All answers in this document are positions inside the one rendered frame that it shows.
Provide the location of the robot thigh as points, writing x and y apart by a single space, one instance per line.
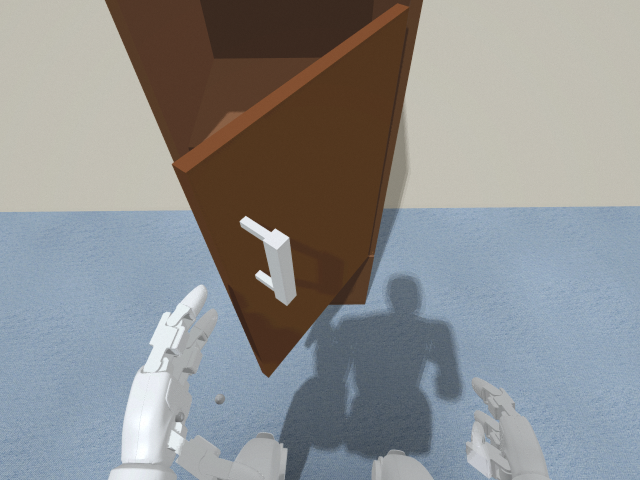
266 456
399 467

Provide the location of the robot right hand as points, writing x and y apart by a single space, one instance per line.
513 449

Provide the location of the robot left hand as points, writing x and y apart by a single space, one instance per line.
159 392

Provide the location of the handle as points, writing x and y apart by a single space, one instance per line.
279 258

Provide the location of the left robot thigh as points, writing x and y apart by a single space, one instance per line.
266 456

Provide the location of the right robot thigh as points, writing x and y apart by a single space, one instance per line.
399 467

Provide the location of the cupboard door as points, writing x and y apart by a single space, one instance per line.
306 160

